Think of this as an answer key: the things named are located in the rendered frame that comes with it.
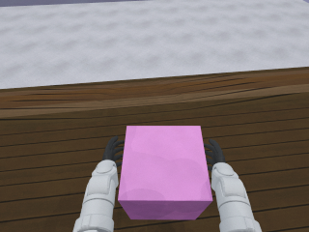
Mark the right robot hand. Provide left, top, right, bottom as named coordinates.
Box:
left=203, top=139, right=226, bottom=172

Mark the left robot forearm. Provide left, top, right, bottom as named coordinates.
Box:
left=72, top=159, right=119, bottom=232

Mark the carton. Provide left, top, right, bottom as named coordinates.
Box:
left=118, top=126, right=213, bottom=220

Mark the left robot hand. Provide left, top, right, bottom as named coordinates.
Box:
left=101, top=135, right=125, bottom=167

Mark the right robot forearm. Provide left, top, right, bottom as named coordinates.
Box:
left=211, top=162, right=262, bottom=232

